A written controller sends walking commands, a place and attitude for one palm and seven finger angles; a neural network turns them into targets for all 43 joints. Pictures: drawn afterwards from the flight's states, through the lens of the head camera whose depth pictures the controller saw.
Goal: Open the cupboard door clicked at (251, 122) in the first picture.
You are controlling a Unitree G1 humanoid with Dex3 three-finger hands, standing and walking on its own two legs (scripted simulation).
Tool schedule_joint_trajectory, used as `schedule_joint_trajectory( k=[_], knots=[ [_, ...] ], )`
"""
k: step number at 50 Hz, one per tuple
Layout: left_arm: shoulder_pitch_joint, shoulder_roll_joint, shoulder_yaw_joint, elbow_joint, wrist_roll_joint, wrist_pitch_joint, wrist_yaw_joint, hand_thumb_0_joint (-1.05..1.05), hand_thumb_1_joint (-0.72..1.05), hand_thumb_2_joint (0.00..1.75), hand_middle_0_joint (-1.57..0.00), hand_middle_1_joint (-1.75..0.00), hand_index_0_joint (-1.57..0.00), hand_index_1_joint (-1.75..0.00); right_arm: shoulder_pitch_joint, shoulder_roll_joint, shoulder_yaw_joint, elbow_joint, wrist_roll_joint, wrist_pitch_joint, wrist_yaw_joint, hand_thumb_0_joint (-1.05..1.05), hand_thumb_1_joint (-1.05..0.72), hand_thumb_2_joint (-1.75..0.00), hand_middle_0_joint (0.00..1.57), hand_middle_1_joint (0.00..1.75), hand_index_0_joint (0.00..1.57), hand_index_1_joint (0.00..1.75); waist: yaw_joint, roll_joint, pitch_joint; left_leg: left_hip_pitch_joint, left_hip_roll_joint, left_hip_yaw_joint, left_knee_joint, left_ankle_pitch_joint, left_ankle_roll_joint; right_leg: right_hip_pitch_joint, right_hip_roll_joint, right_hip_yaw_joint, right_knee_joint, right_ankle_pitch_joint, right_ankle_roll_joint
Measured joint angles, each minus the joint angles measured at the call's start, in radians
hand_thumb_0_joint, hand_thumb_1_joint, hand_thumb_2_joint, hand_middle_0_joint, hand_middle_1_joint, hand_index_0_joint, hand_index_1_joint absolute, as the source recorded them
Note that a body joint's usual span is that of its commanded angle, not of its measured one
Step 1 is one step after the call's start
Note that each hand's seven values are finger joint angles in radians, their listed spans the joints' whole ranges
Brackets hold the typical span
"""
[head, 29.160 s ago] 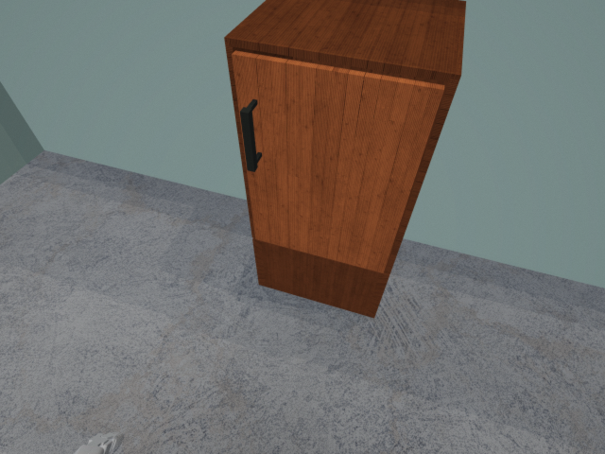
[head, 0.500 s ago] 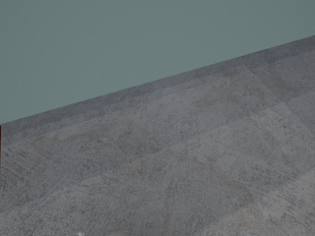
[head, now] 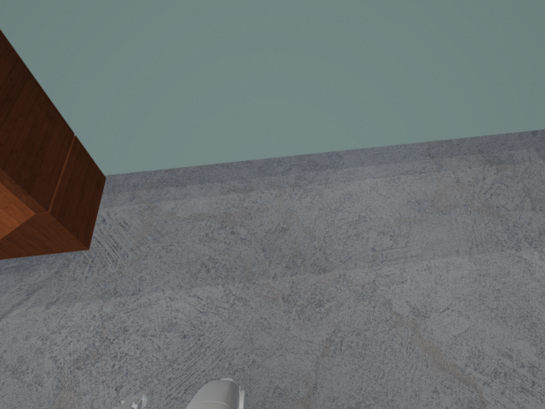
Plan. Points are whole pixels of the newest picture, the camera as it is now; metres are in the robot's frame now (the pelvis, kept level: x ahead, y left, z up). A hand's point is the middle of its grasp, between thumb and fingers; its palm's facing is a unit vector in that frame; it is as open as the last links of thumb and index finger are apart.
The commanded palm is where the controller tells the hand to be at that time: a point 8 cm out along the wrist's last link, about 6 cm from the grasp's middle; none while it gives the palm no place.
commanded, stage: turn to face it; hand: left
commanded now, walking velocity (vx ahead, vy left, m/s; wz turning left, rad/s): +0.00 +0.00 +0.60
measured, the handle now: out of the picture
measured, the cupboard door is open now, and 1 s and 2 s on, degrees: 45 45 45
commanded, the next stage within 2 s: take the last steps up to it in 1.32 s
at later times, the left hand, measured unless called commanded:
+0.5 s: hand out of the picture +0.06 +0.23 -0.16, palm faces +0.30 -0.91 -0.30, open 7.4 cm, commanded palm none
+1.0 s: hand out of the picture -0.04 +0.21 -0.18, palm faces +0.59 -0.76 -0.26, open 7.4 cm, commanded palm none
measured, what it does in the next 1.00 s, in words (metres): steps on the spot, turning left: left foot, then right foot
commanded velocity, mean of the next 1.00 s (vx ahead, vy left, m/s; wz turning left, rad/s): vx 0.00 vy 0.00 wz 0.58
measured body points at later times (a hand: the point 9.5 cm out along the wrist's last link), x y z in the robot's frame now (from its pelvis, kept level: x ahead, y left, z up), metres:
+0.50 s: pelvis +0.02 -0.01 -0.01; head +0.07 +0.00 +0.44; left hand +0.04 +0.28 -0.14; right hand +0.16 -0.23 -0.16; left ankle +0.00 +0.12 -0.74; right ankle +0.06 -0.14 -0.73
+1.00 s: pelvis +0.03 -0.02 -0.01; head +0.07 +0.03 +0.44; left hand -0.07 +0.25 -0.16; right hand +0.25 -0.17 -0.15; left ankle -0.03 +0.09 -0.74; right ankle +0.09 -0.14 -0.69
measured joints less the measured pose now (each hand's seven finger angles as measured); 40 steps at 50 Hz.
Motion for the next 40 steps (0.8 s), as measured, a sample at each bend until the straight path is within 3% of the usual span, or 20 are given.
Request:
schedule_joint_trajectory(
  k=[5, 8, 11, 15, 20, 25, 26, 29, 32, 37, 40],
  knots=[
    [0.023, -0.001, 0.001, 0.016, 0.003, -0.005, -0.007, 0.0, 0.91, 0.9, -0.2, -0.3, -0.2, -0.3, -0.03, 0.013, 0.014, -0.007, 0.004, -0.009, 0.003, 0.0, -0.91, -0.9, 0.2, 0.3, 0.19, 0.3, 0.022, -0.035, 0.011, 0.099, 0.008, 0.047, -0.257, 0.008, 0.009, 0.011, -0.031, -0.065, 0.025, -0.028, 0.013],
    [0.049, 0.012, 0.011, 0.027, -0.004, 0.0, -0.013, 0.0, 0.91, 0.9, -0.2, -0.3, -0.21, -0.3, -0.038, 0.011, 0.023, -0.028, 0.001, -0.028, 0.005, 0.0, -0.91, -0.9, 0.2, 0.3, 0.2, 0.3, 0.028, -0.04, 0.002, 0.184, 0.008, 0.062, -0.456, 0.172, 0.04, -0.021, -0.049, -0.102, 0.125, -0.082, 0.032],
    [0.03, 0.044, 0.023, 0.047, -0.007, 0.037, -0.01, 0.01, 0.91, 0.9, -0.2, -0.3, -0.2, -0.3, -0.043, 0.023, 0.026, -0.042, -0.006, -0.052, -0.003, 0.0, -0.91, -0.9, 0.2, 0.3, 0.2, 0.3, 0.03, -0.062, 0.009, 0.151, -0.011, 0.038, -0.396, 0.153, 0.091, -0.134, -0.035, 0.001, 0.405, -0.242, 0.069],
    [-0.012, 0.064, 0.036, 0.057, -0.007, 0.056, -0.01, 0.01, 0.91, 0.9, -0.2, -0.3, -0.2, -0.3, -0.014, 0.031, 0.033, -0.04, -0.009, -0.057, -0.024, 0.0, -0.91, -0.9, 0.2, 0.3, 0.2, 0.3, 0.033, -0.045, 0.003, 0.163, -0.019, -0.015, -0.445, 0.161, 0.088, -0.243, 0.009, 0.096, 0.583, -0.188, 0.088],
    [-0.044, 0.071, 0.039, 0.026, -0.008, 0.047, -0.015, 0.01, 0.91, 0.9, -0.2, -0.3, -0.2, -0.29, 0.018, 0.034, 0.035, -0.017, -0.011, -0.049, -0.024, 0.0, -0.9, -0.9, 0.2, 0.3, 0.2, 0.3, 0.03, -0.012, -0.009, 0.182, -0.02, -0.072, -0.513, 0.207, 0.079, -0.246, 0.029, 0.135, 0.459, -0.139, 0.092],
    [-0.059, 0.066, 0.03, -0.006, -0.012, 0.025, -0.016, 0.01, 0.91, 0.9, -0.2, -0.3, -0.2, -0.29, 0.045, 0.028, 0.021, -0.003, -0.009, -0.031, -0.019, 0.0, -0.9, -0.9, 0.2, 0.3, 0.2, 0.3, 0.01, 0.023, -0.022, 0.15, -0.025, -0.138, -0.468, 0.193, 0.048, -0.114, 0.065, 0.127, 0.129, -0.049, 0.079],
    [-0.052, 0.07, 0.028, -0.017, -0.008, 0.013, -0.014, 0.01, 0.91, 0.9, -0.2, -0.3, -0.2, -0.29, 0.053, 0.028, 0.018, -0.004, -0.004, -0.027, -0.018, 0.0, -0.9, -0.9, 0.2, 0.3, 0.2, 0.3, 0.011, 0.013, -0.033, 0.127, -0.037, -0.138, -0.431, 0.169, 0.047, -0.086, 0.056, 0.13, 0.049, 0.012, 0.062],
    [-0.054, 0.036, 0.016, -0.017, 0.0, 0.001, -0.004, 0.0, 0.91, 0.9, -0.2, -0.3, -0.2, -0.3, 0.044, 0.001, 0.0, 0.007, -0.001, -0.011, -0.014, 0.0, -0.9, -0.9, 0.2, 0.3, 0.2, 0.3, 0.001, 0.044, -0.013, 0.032, -0.039, -0.114, -0.134, -0.026, 0.038, -0.079, 0.045, 0.085, 0.092, 0.002, 0.026],
    [-0.034, 0.013, 0.007, -0.013, 0.001, 0.007, 0.001, 0.0, 0.91, 0.9, -0.2, -0.3, -0.2, -0.3, 0.036, -0.007, -0.006, 0.014, -0.003, 0.001, -0.008, 0.0, -0.91, -0.9, 0.2, 0.3, 0.2, 0.3, -0.006, 0.031, -0.007, -0.013, -0.02, -0.047, 0.048, -0.035, 0.021, -0.04, 0.017, 0.051, 0.06, -0.009, 0.025],
    [-0.011, 0.005, 0.001, 0.001, 0.006, 0.005, -0.006, 0.0, 0.91, 0.9, -0.2, -0.3, -0.2, -0.3, 0.023, 0.008, 0.006, 0.003, 0.003, -0.008, 0.003, 0.01, -0.91, -0.9, 0.2, 0.3, 0.2, 0.3, 0.0, -0.031, -0.001, 0.068, 0.003, 0.035, -0.174, -0.021, 0.009, -0.009, -0.038, -0.003, 0.038, -0.009, 0.038],
    [0.01, 0.013, 0.005, 0.008, -0.001, 0.007, -0.015, 0.0, 0.91, 0.9, -0.2, -0.3, -0.21, -0.3, 0.018, 0.008, 0.014, -0.014, 0.003, -0.024, 0.007, 0.0, -0.91, -0.9, 0.2, 0.3, 0.2, 0.3, 0.005, -0.046, -0.004, 0.156, 0.002, 0.052, -0.4, 0.111, 0.024, -0.028, -0.063, -0.04, 0.108, -0.054, 0.057]
  ],
)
